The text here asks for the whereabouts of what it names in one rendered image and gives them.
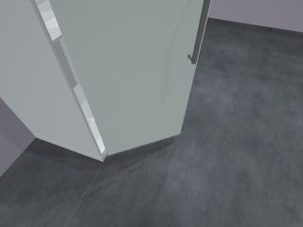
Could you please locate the handle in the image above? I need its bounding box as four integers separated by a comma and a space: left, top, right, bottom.
187, 0, 211, 64

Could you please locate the fridge door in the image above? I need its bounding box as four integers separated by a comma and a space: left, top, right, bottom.
49, 0, 212, 156

